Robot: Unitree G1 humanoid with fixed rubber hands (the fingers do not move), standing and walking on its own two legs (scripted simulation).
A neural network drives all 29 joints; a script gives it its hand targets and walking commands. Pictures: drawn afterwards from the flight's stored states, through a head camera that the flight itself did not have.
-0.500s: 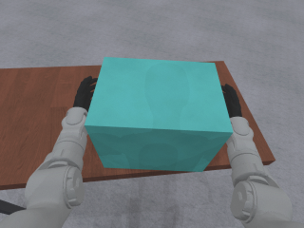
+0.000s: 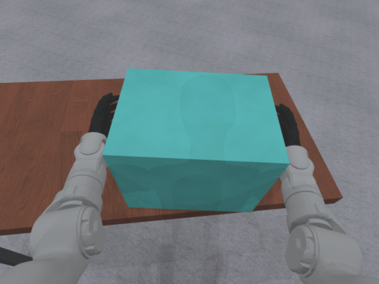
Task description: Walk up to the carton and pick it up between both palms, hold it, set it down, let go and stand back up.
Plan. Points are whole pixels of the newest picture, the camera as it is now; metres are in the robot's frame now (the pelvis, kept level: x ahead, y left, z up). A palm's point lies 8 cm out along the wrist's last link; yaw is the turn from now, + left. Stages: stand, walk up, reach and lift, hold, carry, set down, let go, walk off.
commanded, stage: set down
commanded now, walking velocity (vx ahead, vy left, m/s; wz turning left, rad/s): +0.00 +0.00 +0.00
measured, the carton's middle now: (193, 145) +0.42 +0.01 +0.01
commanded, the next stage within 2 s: none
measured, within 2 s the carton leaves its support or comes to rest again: neither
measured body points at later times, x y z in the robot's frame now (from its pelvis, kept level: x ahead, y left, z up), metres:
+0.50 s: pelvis -0.03 -0.01 -0.03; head +0.05 +0.01 +0.42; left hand +0.42 +0.25 +0.04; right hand +0.42 -0.24 +0.04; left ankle +0.00 +0.10 -0.75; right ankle -0.02 -0.10 -0.75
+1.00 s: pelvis -0.04 -0.01 -0.02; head +0.01 +0.00 +0.42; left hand +0.43 +0.24 +0.13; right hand +0.42 -0.26 +0.13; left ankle +0.00 +0.10 -0.75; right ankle -0.02 -0.10 -0.75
